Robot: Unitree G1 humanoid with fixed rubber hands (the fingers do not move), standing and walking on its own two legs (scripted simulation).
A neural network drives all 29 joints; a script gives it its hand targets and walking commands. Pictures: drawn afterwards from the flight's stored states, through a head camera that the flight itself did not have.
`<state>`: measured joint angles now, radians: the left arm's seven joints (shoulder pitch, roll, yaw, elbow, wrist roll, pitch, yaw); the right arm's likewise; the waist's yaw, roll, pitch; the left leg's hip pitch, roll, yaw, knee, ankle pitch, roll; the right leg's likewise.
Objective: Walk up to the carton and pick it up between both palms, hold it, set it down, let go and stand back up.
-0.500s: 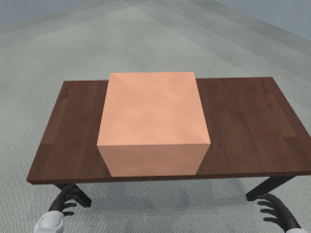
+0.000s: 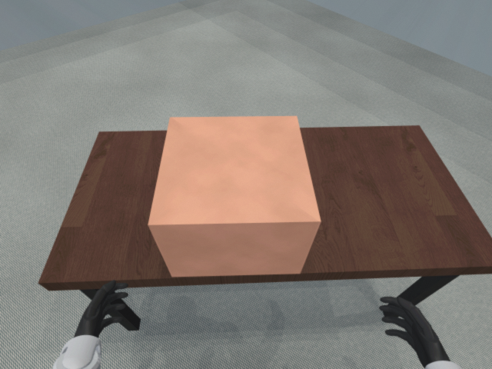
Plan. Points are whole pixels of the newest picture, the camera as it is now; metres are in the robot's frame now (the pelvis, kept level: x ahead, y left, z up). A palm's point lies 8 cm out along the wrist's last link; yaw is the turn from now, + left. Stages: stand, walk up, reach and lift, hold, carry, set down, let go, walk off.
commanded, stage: reach and lift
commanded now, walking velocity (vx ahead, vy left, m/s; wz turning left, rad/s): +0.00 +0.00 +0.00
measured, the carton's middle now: (235, 195) +0.49 +0.05 -0.08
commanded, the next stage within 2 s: none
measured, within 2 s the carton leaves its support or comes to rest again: neither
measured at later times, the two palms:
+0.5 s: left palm (93, 317) +0.20 +0.27 -0.03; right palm (411, 329) +0.19 -0.24 -0.03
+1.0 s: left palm (98, 289) +0.25 +0.27 -0.03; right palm (391, 275) +0.27 -0.23 -0.01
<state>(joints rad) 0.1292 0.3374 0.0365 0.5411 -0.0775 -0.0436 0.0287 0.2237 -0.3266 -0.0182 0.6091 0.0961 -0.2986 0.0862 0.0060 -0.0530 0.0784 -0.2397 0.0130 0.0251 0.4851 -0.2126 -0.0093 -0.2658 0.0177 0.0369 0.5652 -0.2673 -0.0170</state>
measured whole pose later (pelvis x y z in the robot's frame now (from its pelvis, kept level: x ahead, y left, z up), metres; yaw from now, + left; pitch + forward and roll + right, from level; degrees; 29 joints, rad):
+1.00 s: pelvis +0.04 +0.01 +0.00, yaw +0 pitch +2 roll +1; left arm 0.10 0.30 0.02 0.66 -0.23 -0.45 0.03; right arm 0.04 -0.33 0.12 0.71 0.38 -0.52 0.11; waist 0.01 -0.05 0.02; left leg -0.25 0.01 0.03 0.50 -0.28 -0.02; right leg -0.27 0.02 0.04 0.54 -0.31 -0.02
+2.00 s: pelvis +0.03 +0.01 +0.00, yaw +0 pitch +2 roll +1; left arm -0.48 0.36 0.02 0.72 -0.23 0.05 0.02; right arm -0.56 -0.34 0.12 0.81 0.41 -0.06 0.03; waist 0.01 -0.04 -0.01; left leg -0.26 0.01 0.03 0.48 -0.25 -0.02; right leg -0.27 0.02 0.04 0.52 -0.28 -0.02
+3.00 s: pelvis +0.03 +0.02 -0.02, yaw +2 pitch +26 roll -1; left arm -0.71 0.32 -0.05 1.34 -0.33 -0.47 0.00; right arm -0.78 -0.36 0.21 1.34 0.45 -0.43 0.09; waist 0.01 0.00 -0.25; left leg -0.84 0.01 -0.02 0.64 -0.24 -0.02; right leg -0.79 0.02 -0.01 0.60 -0.25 -0.01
